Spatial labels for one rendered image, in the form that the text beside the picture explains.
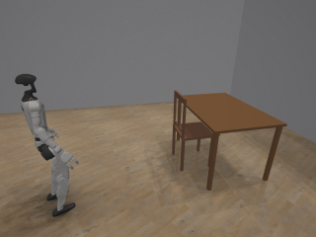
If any right robot upper arm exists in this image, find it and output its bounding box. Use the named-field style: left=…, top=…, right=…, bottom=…
left=28, top=102, right=46, bottom=136

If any right robot shin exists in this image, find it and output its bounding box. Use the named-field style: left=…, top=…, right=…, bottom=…
left=56, top=177, right=71, bottom=210

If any robot right thigh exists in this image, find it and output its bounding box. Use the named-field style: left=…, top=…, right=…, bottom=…
left=40, top=145, right=69, bottom=184

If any table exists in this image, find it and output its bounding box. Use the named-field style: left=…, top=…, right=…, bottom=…
left=177, top=93, right=287, bottom=191

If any right robot forearm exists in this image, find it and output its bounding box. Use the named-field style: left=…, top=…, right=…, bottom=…
left=37, top=128, right=64, bottom=156

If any robot right hand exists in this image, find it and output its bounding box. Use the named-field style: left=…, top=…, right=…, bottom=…
left=59, top=151, right=79, bottom=170

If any chair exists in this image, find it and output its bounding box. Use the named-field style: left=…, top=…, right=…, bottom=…
left=172, top=90, right=213, bottom=172

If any robot left hand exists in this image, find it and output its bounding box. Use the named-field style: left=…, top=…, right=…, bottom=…
left=46, top=128, right=59, bottom=141

